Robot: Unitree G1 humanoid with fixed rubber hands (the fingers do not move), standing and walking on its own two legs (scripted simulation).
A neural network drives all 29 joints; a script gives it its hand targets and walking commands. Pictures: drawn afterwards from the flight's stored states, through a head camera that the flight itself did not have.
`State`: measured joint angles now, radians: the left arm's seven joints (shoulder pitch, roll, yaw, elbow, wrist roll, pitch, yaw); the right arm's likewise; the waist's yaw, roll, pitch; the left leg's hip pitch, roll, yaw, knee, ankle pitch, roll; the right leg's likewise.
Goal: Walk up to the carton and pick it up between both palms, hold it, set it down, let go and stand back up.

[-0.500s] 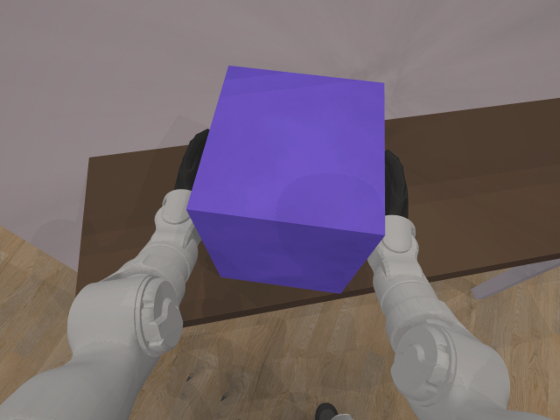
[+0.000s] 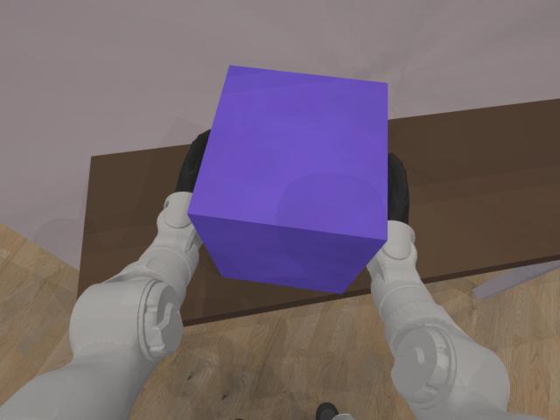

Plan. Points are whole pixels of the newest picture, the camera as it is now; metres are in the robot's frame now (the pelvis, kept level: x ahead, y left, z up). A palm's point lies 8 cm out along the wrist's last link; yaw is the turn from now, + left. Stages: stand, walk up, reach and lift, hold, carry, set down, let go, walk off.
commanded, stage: reach and lift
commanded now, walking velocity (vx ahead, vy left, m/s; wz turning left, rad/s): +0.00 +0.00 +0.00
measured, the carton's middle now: (292, 194) +0.43 -0.03 +0.02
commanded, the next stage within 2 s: none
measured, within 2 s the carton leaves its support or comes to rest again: leaves its support in 1.04 s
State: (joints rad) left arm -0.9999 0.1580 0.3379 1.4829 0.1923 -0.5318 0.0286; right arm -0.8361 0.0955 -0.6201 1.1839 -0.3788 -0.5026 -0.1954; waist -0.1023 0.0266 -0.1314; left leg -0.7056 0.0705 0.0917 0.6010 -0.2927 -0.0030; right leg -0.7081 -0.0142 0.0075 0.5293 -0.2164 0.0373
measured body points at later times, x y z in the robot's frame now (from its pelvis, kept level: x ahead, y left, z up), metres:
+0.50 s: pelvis +0.00 +0.00 +0.00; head +0.12 +0.00 +0.43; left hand +0.46 +0.12 +0.02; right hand +0.41 -0.17 +0.01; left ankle -0.03 +0.11 -0.72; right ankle +0.00 -0.14 -0.72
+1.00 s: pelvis -0.01 +0.00 +0.00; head +0.09 -0.01 +0.44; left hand +0.44 +0.11 +0.02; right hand +0.39 -0.18 +0.01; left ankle -0.03 +0.11 -0.72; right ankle +0.00 -0.14 -0.72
